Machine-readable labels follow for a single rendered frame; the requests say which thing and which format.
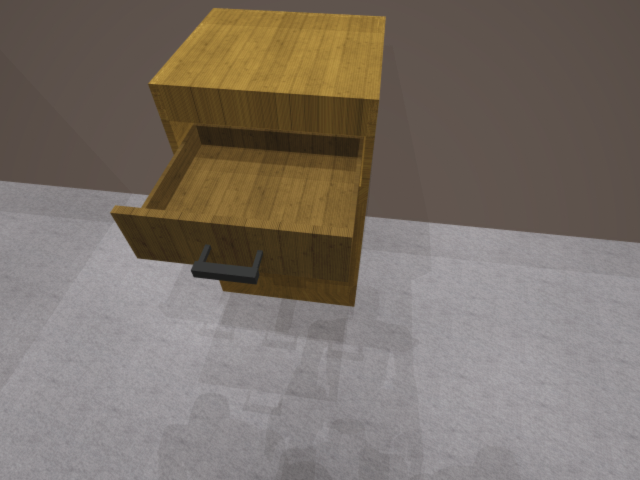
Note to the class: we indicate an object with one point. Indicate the cabinet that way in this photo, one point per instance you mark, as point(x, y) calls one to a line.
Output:
point(293, 71)

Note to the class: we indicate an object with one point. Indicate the drawer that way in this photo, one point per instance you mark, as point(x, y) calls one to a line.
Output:
point(291, 194)

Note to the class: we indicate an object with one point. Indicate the handle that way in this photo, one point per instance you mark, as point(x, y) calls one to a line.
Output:
point(224, 272)

